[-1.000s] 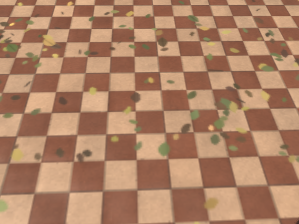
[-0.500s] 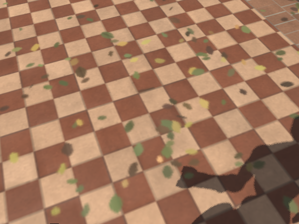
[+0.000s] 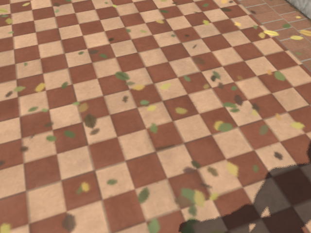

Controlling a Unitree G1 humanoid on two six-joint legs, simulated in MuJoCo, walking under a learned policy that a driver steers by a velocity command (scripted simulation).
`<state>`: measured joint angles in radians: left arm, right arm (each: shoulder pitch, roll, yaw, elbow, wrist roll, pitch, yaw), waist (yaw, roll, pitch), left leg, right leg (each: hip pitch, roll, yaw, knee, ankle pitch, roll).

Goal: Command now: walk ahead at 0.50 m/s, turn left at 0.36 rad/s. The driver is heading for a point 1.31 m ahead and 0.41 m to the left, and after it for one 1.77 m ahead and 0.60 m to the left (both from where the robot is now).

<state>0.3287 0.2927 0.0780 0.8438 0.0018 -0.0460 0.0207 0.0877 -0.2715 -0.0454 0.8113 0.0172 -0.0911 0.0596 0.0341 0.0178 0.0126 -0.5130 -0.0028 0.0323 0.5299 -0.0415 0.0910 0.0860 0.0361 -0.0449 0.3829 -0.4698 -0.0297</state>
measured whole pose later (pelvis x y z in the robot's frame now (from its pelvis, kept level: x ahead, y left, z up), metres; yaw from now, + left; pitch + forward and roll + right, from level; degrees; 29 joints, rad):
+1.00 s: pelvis +0.53 +0.14 +0.00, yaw +34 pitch +2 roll -1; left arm 0.36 0.31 0.07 0.87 -0.02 -0.06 0.00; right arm 0.05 -0.27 -0.05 0.60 0.01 -0.03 0.05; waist 0.07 0.02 0.04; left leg -0.51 0.00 0.03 0.57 -0.11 0.09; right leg 0.05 -0.09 -0.21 0.47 -0.47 0.04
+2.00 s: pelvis +1.04 +0.41 +0.01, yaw +15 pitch +3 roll -1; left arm 0.40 0.30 0.07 0.76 -0.02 -0.03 0.02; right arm 0.04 -0.28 -0.04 0.66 0.00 -0.12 0.02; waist 0.09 0.03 0.00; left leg -0.45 -0.01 -0.08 0.44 -0.03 -0.01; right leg -0.08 0.11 0.23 0.48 -0.42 -0.06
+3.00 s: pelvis +1.56 +0.45 +0.01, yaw +11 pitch +2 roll -2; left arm 0.29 0.28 0.07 0.81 -0.01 -0.05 0.03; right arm 0.10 -0.27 -0.05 0.74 0.00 -0.05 0.06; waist 0.05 0.03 0.03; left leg -0.58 0.04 0.03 0.58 -0.01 0.04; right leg 0.05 0.01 -0.21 0.33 -0.40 0.00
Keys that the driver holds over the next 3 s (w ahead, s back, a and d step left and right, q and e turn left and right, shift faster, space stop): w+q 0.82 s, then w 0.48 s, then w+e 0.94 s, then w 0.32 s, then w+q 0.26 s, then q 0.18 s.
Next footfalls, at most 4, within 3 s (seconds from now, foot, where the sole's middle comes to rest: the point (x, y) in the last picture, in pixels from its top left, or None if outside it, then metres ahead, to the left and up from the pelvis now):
0.48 right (183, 232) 0.48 -0.06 -0.76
0.98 left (97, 198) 0.61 0.31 -0.76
1.52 right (114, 129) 0.99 0.28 -0.76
2.00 left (65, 103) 1.16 0.58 -0.76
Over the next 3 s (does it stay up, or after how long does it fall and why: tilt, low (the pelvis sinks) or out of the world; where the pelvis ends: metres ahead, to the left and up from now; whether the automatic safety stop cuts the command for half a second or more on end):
stays up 1.56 0.45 0.01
